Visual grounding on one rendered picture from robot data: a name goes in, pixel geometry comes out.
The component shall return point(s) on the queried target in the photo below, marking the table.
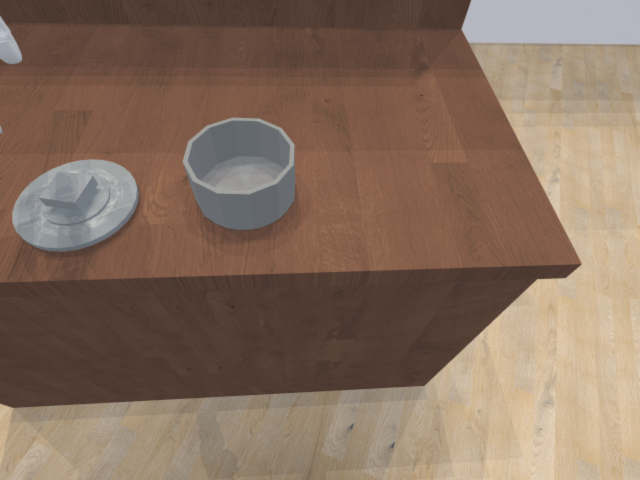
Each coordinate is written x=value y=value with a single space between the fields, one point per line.
x=417 y=217

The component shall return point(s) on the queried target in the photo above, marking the pot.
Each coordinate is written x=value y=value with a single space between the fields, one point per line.
x=242 y=172

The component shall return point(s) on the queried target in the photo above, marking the robot left hand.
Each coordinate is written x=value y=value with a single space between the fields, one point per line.
x=9 y=50

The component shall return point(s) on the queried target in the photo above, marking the knob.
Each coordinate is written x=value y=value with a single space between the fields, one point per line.
x=69 y=190

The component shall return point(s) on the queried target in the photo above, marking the lid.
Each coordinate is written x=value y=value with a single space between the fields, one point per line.
x=110 y=206

